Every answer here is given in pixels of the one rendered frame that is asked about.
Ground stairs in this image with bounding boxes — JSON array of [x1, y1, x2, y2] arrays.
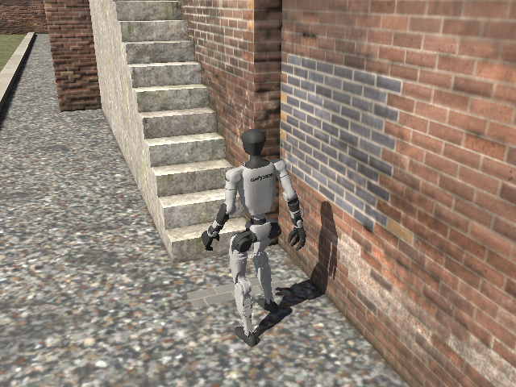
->
[[89, 0, 254, 264]]

